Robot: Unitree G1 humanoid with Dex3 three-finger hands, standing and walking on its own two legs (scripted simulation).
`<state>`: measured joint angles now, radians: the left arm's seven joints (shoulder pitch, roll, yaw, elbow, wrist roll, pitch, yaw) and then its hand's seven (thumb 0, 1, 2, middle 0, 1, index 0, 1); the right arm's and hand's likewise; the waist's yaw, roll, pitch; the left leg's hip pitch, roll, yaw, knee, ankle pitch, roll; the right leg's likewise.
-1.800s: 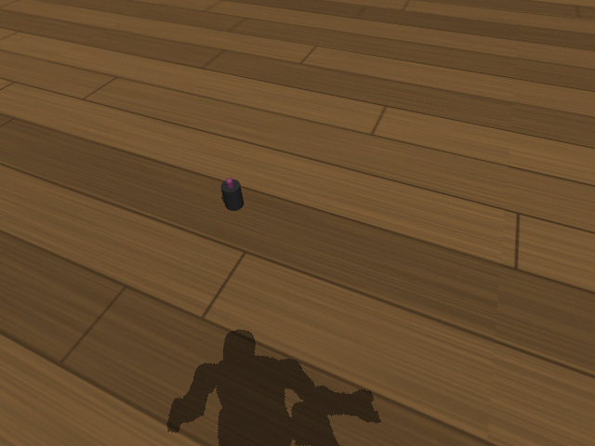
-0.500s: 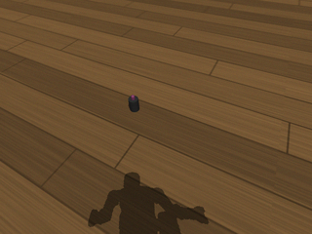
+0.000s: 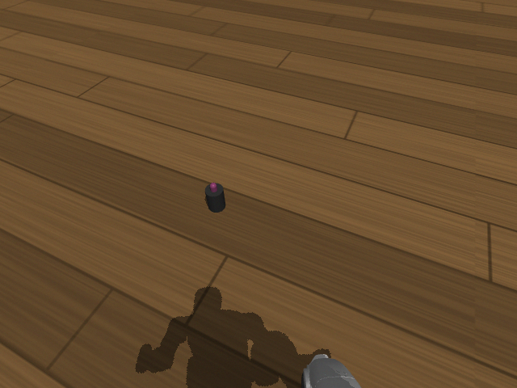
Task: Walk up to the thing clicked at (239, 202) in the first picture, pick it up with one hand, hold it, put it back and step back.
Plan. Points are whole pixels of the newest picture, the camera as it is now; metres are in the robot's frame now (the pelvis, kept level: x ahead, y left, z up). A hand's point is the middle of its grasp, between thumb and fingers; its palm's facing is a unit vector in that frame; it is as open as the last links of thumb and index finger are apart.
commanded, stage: walk up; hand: left
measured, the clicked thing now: (215, 195) +1.07 +0.17 -0.69
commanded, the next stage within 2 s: none
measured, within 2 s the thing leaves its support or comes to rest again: neither
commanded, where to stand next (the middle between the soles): +0.75 -0.04 m, yaw +1 degrees
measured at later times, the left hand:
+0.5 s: hand (134, 336) +0.26 +0.25 -0.15, palm faces +0.00 -0.94 -0.35, open 7.4 cm
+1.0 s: hand (161, 226) +0.50 +0.23 -0.14, palm faces -0.04 -0.91 -0.42, open 7.4 cm
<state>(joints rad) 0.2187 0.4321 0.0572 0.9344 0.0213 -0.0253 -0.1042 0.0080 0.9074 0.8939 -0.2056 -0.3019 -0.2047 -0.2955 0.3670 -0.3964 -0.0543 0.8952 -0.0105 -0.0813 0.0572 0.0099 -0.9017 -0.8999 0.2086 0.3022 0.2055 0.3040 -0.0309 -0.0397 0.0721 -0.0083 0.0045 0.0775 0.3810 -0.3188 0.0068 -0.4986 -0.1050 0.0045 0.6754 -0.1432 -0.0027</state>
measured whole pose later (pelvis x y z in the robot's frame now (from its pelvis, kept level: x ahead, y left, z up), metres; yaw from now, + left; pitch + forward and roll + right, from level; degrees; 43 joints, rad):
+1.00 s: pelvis +0.42 -0.06 -0.02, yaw +0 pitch -3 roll +0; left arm 0.27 0.42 0.07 0.87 0.02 -0.09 -0.06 0.01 0.91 0.89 -0.21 -0.30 -0.21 -0.30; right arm 0.36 -0.44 -0.05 0.85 -0.01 -0.04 0.04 0.01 -0.90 -0.90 0.21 0.30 0.20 0.30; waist -0.02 0.04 0.07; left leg -0.22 0.09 0.03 0.84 -0.47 0.02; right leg -0.38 -0.05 -0.07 0.65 -0.21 -0.01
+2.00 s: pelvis +0.65 -0.05 -0.02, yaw +2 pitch -2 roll +0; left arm 0.23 0.39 0.01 0.90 0.02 -0.04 -0.01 0.00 0.90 0.89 -0.21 -0.30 -0.21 -0.30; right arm 0.24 -0.41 -0.03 0.94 -0.01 -0.01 0.02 0.01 -0.91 -0.90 0.20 0.30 0.20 0.30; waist 0.02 0.04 0.09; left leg -0.35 0.04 0.02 0.72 -0.39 0.02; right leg -0.39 -0.05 -0.04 0.68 -0.25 0.00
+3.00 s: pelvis +0.70 -0.04 +0.01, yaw +1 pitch -3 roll +0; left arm 0.07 0.34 0.00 1.17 0.01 -0.02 0.00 0.01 0.91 0.89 -0.21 -0.30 -0.21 -0.30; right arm 0.10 -0.36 -0.01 1.17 -0.01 0.00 0.01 0.01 -0.91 -0.90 0.20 0.30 0.20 0.30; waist -0.01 0.01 0.06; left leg -0.09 0.03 0.03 0.34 -0.21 -0.02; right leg -0.15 -0.03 -0.01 0.35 -0.16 0.02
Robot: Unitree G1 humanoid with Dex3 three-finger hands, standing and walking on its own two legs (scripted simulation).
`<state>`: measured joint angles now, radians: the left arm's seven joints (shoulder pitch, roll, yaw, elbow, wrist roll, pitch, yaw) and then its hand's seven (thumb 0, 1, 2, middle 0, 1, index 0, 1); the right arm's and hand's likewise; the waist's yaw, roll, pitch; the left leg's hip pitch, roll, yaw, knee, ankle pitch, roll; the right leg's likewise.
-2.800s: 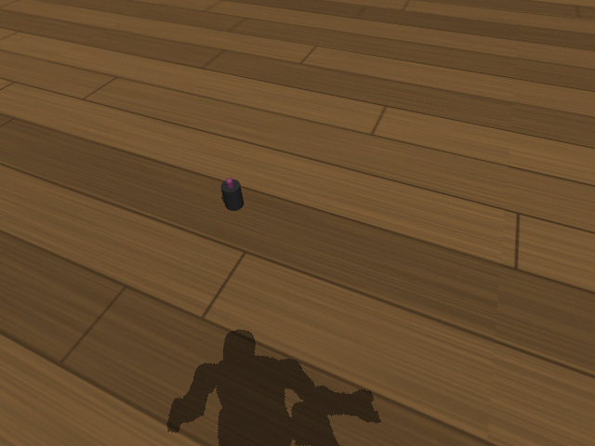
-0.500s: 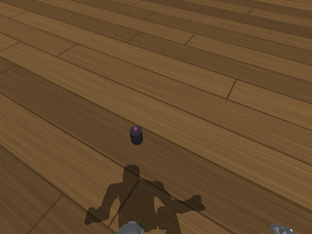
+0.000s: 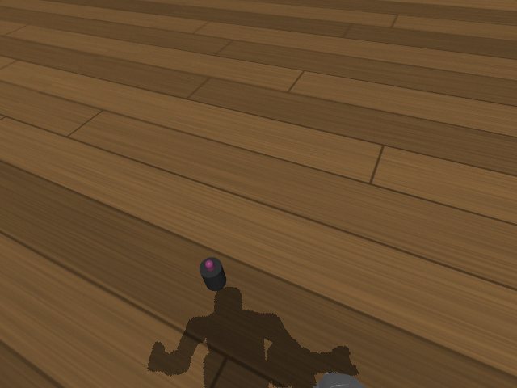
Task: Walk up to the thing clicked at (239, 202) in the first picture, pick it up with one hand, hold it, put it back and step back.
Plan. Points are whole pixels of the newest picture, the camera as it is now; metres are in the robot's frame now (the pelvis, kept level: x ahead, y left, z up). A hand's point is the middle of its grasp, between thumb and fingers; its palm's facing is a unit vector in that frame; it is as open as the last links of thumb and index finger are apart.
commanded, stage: walk up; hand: left
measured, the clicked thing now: (212, 272) +0.65 +0.23 -0.67
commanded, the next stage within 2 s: none
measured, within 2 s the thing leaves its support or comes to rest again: neither
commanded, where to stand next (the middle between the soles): +0.33 +0.02 m, yaw +1 degrees
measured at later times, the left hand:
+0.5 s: hand (105, 381) +0.18 +0.31 -0.14, palm faces -0.02 -0.93 -0.36, open 7.4 cm
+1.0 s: hand (129, 315) +0.29 +0.29 -0.13, palm faces -0.01 -0.91 -0.41, open 7.4 cm
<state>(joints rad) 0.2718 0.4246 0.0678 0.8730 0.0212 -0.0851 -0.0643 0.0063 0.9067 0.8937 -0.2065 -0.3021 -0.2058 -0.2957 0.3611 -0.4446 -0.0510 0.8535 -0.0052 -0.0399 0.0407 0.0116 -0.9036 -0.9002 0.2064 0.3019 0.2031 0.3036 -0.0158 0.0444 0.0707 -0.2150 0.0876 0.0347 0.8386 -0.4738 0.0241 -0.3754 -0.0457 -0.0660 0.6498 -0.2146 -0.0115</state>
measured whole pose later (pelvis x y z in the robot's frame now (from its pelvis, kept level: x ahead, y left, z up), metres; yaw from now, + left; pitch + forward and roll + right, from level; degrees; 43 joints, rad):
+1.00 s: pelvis +0.23 +0.01 +0.00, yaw +2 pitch -2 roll +0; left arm 0.23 0.39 0.01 0.90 0.02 -0.04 -0.01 0.00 0.90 0.89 -0.21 -0.30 -0.21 -0.30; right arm 0.24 -0.41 -0.03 0.94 -0.01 -0.01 0.02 0.01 -0.91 -0.90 0.20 0.30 0.20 0.30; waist 0.02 0.04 0.09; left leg -0.35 0.04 0.02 0.72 -0.39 0.02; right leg -0.39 -0.05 -0.04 0.68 -0.25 0.00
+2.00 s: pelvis +0.28 +0.01 +0.03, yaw +1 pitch -3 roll +0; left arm 0.07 0.34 0.00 1.17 0.01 -0.02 0.00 0.01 0.91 0.89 -0.21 -0.30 -0.21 -0.30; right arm 0.10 -0.36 -0.01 1.17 -0.01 0.00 0.01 0.01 -0.91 -0.90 0.20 0.30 0.20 0.30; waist -0.01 0.01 0.06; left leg -0.09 0.03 0.03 0.34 -0.21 -0.02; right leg -0.15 -0.03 -0.01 0.35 -0.16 0.02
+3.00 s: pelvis +0.28 +0.00 +0.03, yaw +2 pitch -2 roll +0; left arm 0.10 0.35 0.00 1.15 0.01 -0.01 0.00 0.01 0.91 0.89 -0.21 -0.30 -0.21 -0.30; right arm 0.10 -0.35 0.00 1.15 -0.01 0.00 0.01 0.01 -0.91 -0.90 0.20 0.30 0.20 0.30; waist 0.00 0.01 0.06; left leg -0.09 0.04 0.02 0.32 -0.19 -0.03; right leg -0.14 -0.02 -0.03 0.32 -0.15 0.01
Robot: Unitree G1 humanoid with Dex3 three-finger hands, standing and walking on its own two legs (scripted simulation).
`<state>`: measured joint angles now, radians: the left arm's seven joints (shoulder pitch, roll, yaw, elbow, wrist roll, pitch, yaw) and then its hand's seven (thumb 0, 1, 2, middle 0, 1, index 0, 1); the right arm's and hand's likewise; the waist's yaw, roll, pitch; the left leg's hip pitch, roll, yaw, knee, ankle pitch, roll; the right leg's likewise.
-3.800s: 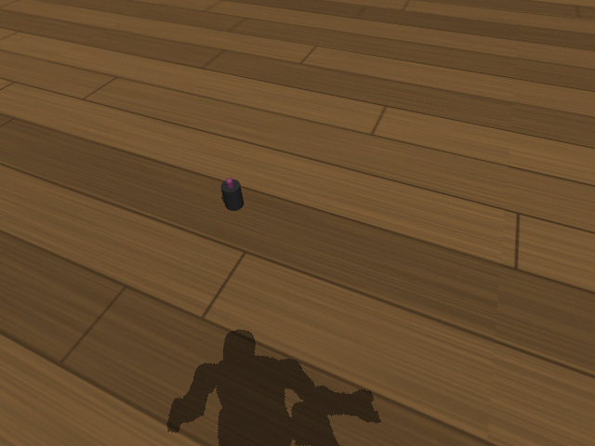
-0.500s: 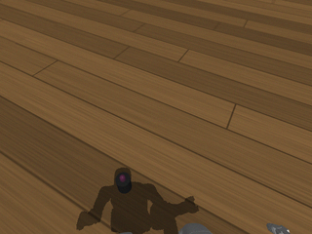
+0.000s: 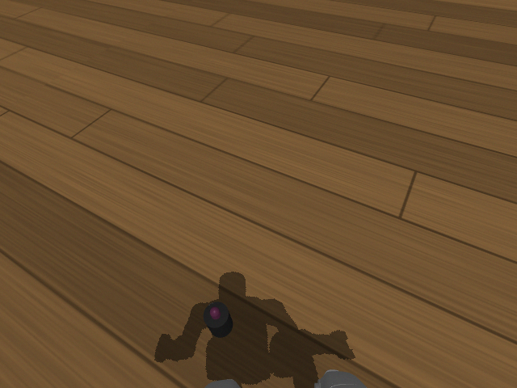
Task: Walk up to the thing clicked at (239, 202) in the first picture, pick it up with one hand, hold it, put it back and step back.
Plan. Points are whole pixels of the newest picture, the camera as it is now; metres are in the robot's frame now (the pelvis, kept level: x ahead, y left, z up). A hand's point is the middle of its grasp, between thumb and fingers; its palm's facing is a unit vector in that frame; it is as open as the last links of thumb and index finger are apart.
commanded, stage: walk up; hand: left
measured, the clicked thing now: (217, 318) +0.42 +0.21 -0.67
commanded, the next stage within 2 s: stand in 1.36 s
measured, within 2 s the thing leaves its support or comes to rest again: neither
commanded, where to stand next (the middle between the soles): +0.10 +0.00 m, yaw -1 degrees
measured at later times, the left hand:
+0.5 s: hand out of the picture +0.12 +0.27 -0.13, palm faces -0.01 -0.94 -0.35, open 7.4 cm
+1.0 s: hand out of the picture +0.13 +0.25 -0.12, palm faces -0.03 -0.94 -0.35, open 7.4 cm
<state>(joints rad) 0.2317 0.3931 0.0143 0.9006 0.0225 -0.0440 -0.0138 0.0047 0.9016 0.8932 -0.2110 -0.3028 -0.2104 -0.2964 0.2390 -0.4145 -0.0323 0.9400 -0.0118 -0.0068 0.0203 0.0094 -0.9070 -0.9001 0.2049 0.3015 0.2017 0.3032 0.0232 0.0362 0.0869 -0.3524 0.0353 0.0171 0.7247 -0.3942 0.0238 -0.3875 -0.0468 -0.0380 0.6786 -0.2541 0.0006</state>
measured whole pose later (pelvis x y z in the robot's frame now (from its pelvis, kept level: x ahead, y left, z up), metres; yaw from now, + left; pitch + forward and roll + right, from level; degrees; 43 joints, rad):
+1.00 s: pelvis +0.05 +0.00 +0.03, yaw +0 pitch -3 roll +0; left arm 0.07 0.34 0.00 1.17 0.01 -0.02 0.00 0.01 0.91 0.89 -0.21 -0.30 -0.21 -0.30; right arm 0.10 -0.36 -0.01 1.17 -0.01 0.00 0.01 0.01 -0.91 -0.90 0.20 0.30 0.20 0.30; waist -0.01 0.01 0.06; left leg -0.09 0.03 0.03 0.34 -0.21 -0.02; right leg -0.15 -0.03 -0.01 0.35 -0.16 0.02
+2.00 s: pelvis +0.05 -0.01 +0.03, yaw +0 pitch -2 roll +0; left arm 0.10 0.35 0.00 1.15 0.01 -0.01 0.00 0.01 0.91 0.89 -0.21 -0.30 -0.21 -0.30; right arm 0.10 -0.35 0.00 1.15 -0.01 0.00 0.01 0.01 -0.91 -0.90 0.20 0.30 0.20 0.30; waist 0.00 0.01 0.06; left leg -0.09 0.04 0.02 0.32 -0.19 -0.03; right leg -0.14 -0.02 -0.03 0.32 -0.15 0.01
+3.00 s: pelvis +0.06 -0.01 +0.03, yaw +1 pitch -2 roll +0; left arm 0.10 0.35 0.00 1.14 0.01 -0.01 0.00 0.01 0.91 0.89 -0.21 -0.30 -0.21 -0.30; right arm 0.11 -0.36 0.00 1.13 -0.01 0.00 0.00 0.01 -0.91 -0.90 0.20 0.30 0.20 0.30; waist 0.00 0.01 0.05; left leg -0.08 0.05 0.01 0.31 -0.20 -0.04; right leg -0.13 -0.01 -0.04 0.32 -0.16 0.00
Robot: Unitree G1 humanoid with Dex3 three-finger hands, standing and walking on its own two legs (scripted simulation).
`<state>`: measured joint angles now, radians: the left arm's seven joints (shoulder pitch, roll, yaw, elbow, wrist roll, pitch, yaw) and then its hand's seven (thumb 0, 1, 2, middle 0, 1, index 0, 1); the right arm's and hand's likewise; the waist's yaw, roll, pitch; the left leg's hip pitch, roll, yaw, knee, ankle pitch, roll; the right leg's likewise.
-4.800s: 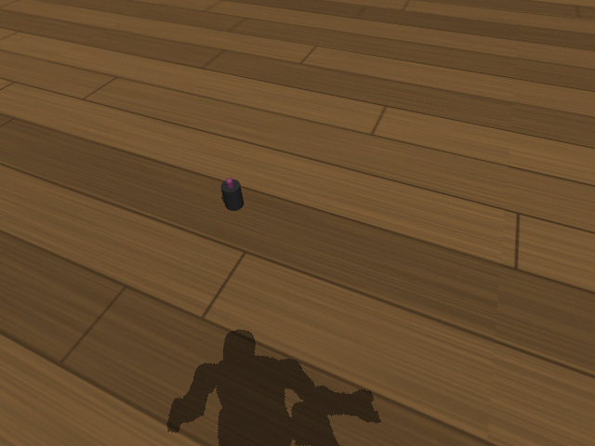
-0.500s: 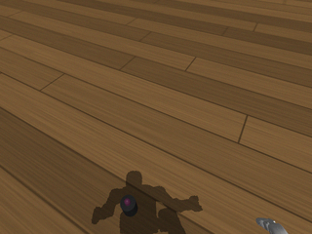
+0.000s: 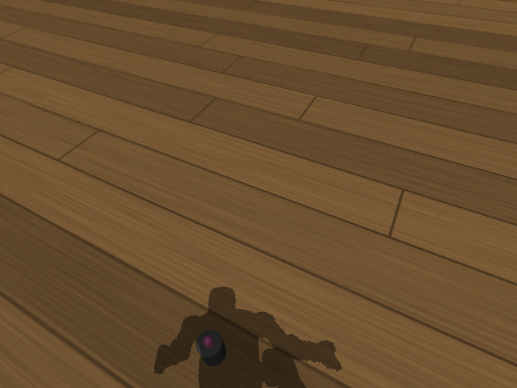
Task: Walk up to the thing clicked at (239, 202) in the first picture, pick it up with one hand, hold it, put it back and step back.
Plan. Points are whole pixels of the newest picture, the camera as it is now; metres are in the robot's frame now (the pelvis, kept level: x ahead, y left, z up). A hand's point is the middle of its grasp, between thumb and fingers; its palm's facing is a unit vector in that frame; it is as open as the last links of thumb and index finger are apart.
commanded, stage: walk up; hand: left
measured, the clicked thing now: (210, 346) +0.38 +0.21 -0.70
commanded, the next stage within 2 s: stand in 0.36 s
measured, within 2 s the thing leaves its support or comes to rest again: neither
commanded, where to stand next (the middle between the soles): +0.05 +0.00 m, yaw +0 degrees
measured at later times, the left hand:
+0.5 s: hand out of the picture +0.10 +0.25 -0.15, palm faces -0.03 -0.94 -0.35, open 7.4 cm
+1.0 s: hand out of the picture +0.07 +0.25 -0.16, palm faces -0.02 -0.94 -0.35, open 7.4 cm
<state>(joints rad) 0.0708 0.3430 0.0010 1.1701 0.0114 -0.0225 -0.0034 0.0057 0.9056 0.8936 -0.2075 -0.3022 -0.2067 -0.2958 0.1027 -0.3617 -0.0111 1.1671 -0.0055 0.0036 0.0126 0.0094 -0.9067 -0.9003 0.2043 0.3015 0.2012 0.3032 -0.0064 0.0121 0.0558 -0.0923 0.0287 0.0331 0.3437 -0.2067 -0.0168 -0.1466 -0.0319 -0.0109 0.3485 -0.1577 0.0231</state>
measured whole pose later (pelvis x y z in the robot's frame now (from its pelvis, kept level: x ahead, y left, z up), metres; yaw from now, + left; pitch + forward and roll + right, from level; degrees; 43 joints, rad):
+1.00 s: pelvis +0.00 -0.01 +0.00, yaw +1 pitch -2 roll +0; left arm 0.10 0.35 0.00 1.15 0.01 -0.01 0.00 0.01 0.91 0.89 -0.21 -0.30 -0.21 -0.30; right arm 0.10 -0.35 0.00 1.15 -0.01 0.00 0.01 0.01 -0.91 -0.90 0.20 0.30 0.20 0.30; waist 0.00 0.01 0.06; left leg -0.09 0.04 0.02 0.32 -0.19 -0.03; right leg -0.14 -0.02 -0.03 0.32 -0.15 0.01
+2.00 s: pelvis +0.01 -0.01 +0.00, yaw +1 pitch -2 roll +0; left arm 0.10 0.35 0.00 1.14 0.01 -0.01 0.00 0.01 0.91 0.89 -0.21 -0.30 -0.21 -0.30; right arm 0.11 -0.36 0.00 1.13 -0.01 0.00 0.00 0.01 -0.91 -0.90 0.20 0.30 0.20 0.30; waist 0.00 0.01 0.05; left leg -0.08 0.05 0.01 0.31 -0.20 -0.04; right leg -0.13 -0.01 -0.04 0.32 -0.16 0.00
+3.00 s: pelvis +0.00 -0.01 -0.03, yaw +1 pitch +8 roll +0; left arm 0.00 0.34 0.20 0.95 0.07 0.05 -0.04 0.00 0.22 0.30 -0.06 -0.10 -0.07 -0.09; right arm 0.24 -0.24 -0.02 0.74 0.02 -0.05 -0.02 0.01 -0.95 -0.91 0.20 0.30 0.20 0.30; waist -0.03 -0.01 -0.01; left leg -0.47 0.04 0.00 0.68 -0.34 -0.03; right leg -0.51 -0.03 -0.03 0.66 -0.29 0.01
